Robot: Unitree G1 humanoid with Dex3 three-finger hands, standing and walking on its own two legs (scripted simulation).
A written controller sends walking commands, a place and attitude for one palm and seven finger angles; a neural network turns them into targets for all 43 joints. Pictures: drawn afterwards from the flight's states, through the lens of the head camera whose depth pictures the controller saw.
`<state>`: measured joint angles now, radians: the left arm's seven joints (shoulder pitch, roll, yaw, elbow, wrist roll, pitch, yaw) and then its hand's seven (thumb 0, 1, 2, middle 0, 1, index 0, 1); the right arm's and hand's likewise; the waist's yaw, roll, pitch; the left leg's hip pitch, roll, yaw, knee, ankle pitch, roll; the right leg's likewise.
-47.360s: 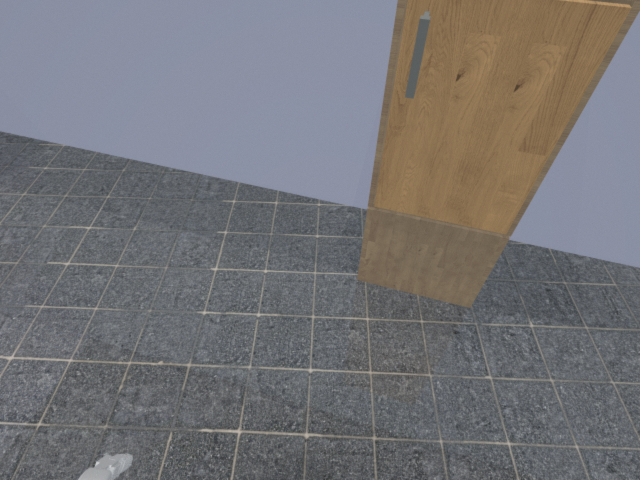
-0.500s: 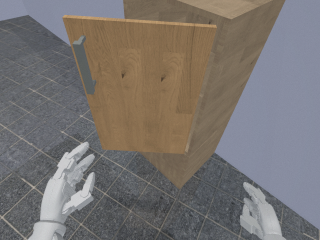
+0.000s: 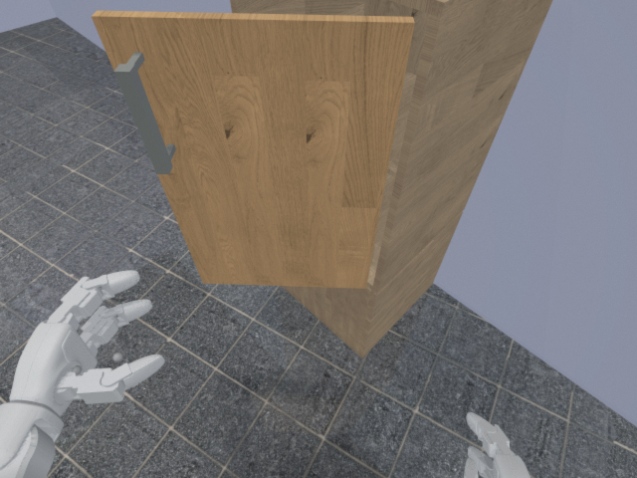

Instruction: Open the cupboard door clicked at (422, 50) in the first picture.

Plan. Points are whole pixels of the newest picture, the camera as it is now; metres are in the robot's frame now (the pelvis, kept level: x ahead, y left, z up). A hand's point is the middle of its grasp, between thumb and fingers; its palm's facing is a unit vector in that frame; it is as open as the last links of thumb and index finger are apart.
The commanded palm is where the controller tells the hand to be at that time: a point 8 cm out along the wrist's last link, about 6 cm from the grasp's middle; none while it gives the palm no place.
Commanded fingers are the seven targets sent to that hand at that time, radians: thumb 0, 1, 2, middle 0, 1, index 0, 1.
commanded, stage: raise the hand with hooked fingers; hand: left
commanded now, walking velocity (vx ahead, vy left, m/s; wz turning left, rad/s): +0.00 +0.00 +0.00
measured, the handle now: (151, 117) +0.55 +0.25 +0.16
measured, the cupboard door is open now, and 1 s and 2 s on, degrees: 43 43 43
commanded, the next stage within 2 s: move the hooked fingers beside the handle in 1.28 s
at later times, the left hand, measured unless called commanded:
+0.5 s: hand (27, 289) +0.27 +0.30 +0.15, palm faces +0.05 -1.00 -0.06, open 13.7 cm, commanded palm +0.24 +0.34 +0.15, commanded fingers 0.00 -0.50 0.30 -0.30 -1.20 -0.30 -1.20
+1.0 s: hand (19, 246) +0.31 +0.31 +0.17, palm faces +0.00 -1.00 -0.06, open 14.0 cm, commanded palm +0.27 +0.36 +0.19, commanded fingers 0.00 -0.50 0.30 -0.30 -1.20 -0.30 -1.20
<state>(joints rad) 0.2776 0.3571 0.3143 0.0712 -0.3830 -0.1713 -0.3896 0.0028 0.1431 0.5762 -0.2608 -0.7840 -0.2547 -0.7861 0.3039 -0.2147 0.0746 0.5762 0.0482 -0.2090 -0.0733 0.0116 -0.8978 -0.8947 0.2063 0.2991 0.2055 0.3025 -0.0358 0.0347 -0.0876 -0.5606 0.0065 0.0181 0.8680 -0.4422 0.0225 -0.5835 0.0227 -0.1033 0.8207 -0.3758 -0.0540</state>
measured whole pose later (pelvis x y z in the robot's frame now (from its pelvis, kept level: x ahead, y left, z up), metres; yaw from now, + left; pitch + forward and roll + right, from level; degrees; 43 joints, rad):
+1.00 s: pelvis +0.01 +0.03 +0.04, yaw +0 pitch +1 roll -1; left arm -0.14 0.48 0.43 0.27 -0.32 0.07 -0.49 -0.02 -0.50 0.30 -0.30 -1.20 -0.30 -1.20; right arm 0.27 -0.28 0.08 0.60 0.06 -0.21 -0.10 0.01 -0.90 -0.90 0.20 0.30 0.20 0.30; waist 0.02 0.04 -0.02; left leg -0.25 -0.05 0.03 0.54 -0.31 0.07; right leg -0.27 -0.01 -0.08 0.51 -0.25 -0.01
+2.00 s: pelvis +0.02 +0.01 +0.03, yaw -1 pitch +4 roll -1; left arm -0.41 0.55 0.50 0.66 -0.28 -0.08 -0.51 -0.02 -0.50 0.30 -0.30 -1.20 -0.30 -1.20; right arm 0.33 -0.31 0.06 0.63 0.07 -0.17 -0.11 0.01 -0.90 -0.90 0.20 0.30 0.20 0.30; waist -0.02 0.02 -0.04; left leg -0.33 -0.01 0.04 0.59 -0.33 0.04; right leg -0.36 0.02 -0.07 0.56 -0.27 -0.04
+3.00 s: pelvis +0.03 +0.03 +0.02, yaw -1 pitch +13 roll -2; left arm -0.90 0.73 0.48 1.21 -0.13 -0.21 -0.49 -0.02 -0.50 0.30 -0.30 -1.20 -0.30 -1.20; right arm 0.41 -0.31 0.06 0.65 0.04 -0.02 -0.08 0.00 -0.90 -0.89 0.20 0.30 0.20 0.30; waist -0.13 0.01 -0.06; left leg -0.52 -0.02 0.05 0.65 -0.36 0.06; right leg -0.54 0.01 -0.07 0.59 -0.27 -0.01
